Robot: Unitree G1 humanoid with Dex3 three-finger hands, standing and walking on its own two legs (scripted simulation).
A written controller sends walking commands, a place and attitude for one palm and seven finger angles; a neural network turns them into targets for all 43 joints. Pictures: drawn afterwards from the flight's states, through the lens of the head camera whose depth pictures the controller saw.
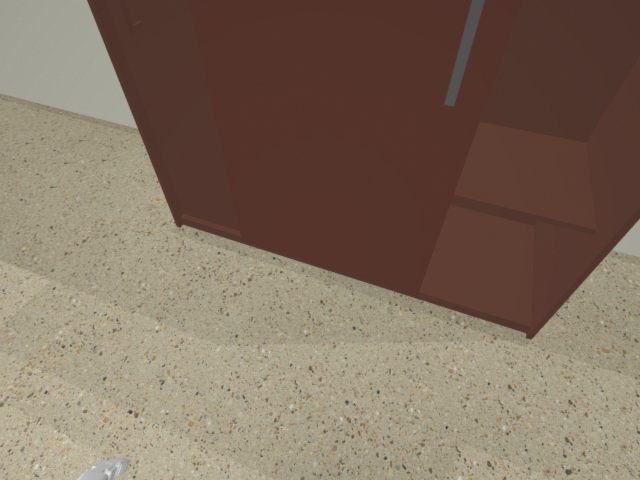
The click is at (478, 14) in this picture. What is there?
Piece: wardrobe's sliding door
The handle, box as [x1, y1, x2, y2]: [444, 0, 484, 106]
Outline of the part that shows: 484,0 472,0 444,104 453,106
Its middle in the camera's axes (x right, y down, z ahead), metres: +0.28 -0.38 +0.75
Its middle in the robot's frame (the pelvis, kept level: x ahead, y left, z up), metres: +0.85 -0.24 +0.16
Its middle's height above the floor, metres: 0.94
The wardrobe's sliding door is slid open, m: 0.39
